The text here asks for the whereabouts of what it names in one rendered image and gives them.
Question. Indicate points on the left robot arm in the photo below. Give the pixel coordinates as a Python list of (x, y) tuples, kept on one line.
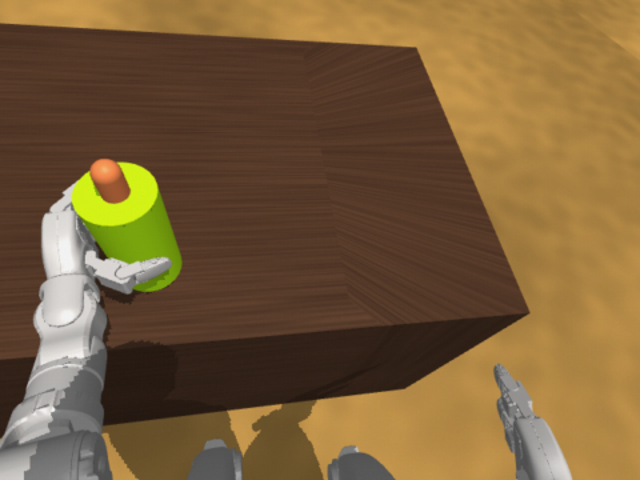
[(56, 432)]

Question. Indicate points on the right robot hand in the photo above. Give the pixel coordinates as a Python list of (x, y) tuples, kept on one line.
[(537, 453)]

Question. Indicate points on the left robot hand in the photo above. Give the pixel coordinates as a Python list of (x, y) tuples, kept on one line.
[(68, 247)]

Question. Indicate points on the bottle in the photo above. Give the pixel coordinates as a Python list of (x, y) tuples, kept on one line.
[(121, 205)]

